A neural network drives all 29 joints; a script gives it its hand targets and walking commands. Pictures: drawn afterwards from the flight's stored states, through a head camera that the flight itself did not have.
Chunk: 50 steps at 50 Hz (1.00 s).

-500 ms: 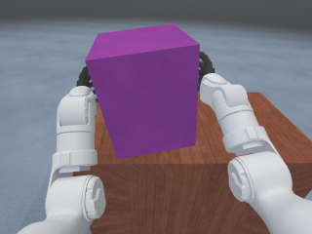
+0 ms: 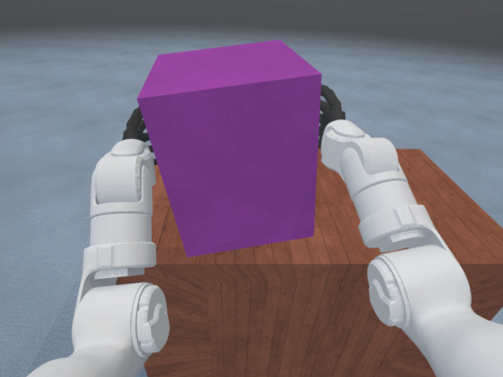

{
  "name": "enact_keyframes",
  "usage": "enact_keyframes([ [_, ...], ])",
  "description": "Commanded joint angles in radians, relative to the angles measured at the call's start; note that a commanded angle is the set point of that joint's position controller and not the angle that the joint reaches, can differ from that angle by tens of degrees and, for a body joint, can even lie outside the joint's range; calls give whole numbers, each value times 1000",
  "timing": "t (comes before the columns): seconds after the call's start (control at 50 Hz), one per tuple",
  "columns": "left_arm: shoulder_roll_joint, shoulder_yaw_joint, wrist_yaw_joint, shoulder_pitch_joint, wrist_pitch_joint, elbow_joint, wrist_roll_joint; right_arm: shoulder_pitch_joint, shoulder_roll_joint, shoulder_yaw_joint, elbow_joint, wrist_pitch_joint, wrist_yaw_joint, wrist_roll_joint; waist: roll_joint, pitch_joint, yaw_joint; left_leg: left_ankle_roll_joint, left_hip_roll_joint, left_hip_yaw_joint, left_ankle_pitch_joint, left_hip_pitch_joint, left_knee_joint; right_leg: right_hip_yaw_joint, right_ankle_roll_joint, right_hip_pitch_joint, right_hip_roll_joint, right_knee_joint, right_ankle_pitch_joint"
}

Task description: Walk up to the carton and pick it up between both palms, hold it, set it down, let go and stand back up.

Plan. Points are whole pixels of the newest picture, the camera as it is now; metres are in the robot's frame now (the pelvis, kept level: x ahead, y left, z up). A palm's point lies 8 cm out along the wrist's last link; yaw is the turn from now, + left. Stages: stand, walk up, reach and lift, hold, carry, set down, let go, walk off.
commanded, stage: hold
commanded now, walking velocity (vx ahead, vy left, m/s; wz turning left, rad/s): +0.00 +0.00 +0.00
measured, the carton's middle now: (235, 144) +0.40 +0.00 +0.25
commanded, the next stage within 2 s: none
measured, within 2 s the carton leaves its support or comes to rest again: neither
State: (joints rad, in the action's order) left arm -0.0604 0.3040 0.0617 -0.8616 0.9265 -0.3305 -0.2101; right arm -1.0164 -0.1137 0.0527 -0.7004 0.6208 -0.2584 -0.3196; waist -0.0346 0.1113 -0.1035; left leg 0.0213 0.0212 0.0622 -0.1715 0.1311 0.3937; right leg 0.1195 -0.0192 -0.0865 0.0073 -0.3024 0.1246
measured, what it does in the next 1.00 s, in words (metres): stands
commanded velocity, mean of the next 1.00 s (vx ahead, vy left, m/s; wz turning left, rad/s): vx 0.00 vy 0.00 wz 0.00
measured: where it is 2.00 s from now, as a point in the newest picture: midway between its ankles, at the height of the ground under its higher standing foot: outside the picture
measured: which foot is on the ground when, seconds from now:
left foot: down 0.00-1.00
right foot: down 0.00-1.00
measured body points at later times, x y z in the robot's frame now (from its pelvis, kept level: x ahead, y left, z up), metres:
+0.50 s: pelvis +0.00 +0.00 +0.00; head -0.08 +0.03 +0.44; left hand +0.39 +0.15 +0.25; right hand +0.38 -0.14 +0.28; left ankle +0.03 +0.10 -0.75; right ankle +0.03 -0.10 -0.75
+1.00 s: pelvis +0.00 +0.00 +0.00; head -0.08 +0.03 +0.44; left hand +0.39 +0.15 +0.26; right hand +0.38 -0.14 +0.28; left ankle +0.03 +0.10 -0.75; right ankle +0.03 -0.10 -0.75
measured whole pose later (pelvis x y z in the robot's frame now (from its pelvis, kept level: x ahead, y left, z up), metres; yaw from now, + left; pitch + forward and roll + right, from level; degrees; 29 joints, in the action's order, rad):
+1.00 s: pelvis +0.00 +0.00 +0.00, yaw +0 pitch -6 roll -1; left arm -0.05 0.30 0.06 -0.85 0.93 -0.30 -0.22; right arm -1.00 -0.11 0.05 -0.68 0.62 -0.26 -0.32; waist -0.04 0.10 -0.11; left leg 0.02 0.02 0.06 -0.17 0.12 0.39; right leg 0.12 -0.02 -0.07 0.01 -0.30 0.13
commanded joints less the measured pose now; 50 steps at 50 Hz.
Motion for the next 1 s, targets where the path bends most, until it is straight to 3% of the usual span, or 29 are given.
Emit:
enact_keyframes([
  [0.0,579,-418,-157,-1036,-137,287,216,-852,663,-260,347,-37,144,-166,102,494,-10,-59,-46,-86,196,-95,-46,-108,69,168,50,2,-192],
  [0.14,585,-421,-160,-1021,-130,281,214,-840,647,-248,336,-35,148,-153,114,473,-20,-67,-38,-89,182,-91,-55,-102,61,159,56,5,-175],
  [0.36,578,-418,-163,-996,-127,300,212,-831,651,-268,362,-41,152,-156,86,481,-14,-64,-43,-88,217,-107,-47,-100,66,172,53,3,-214],
  [0.52,573,-410,-167,-990,-120,285,198,-825,646,-249,346,-40,152,-142,93,449,-13,-62,-43,-83,152,-86,-62,-105,64,161,50,11,-155],
  [0.88,584,-420,-168,-994,-126,275,197,-830,644,-254,348,-45,150,-149,107,448,-21,-66,-43,-88,188,-97,-54,-100,64,167,50,4,-188],
  [0.98,585,-417,-172,-984,-127,281,198,-831,654,-266,360,-43,146,-154,88,470,-18,-61,-46,-87,200,-106,-54,-103,68,177,51,3,-208],
])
